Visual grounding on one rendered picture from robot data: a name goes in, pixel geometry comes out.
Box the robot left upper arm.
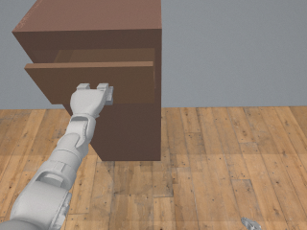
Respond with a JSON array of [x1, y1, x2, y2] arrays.
[[0, 180, 72, 230]]

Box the right robot hand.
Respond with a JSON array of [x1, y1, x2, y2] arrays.
[[241, 217, 262, 230]]

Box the cabinet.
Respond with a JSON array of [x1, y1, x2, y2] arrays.
[[12, 0, 162, 161]]

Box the left robot hand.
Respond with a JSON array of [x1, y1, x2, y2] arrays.
[[70, 82, 109, 119]]

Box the left robot forearm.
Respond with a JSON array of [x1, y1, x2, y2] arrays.
[[10, 113, 96, 220]]

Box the drawer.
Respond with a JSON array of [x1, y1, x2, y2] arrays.
[[24, 48, 155, 104]]

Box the handle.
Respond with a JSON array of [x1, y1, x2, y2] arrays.
[[105, 86, 114, 105]]

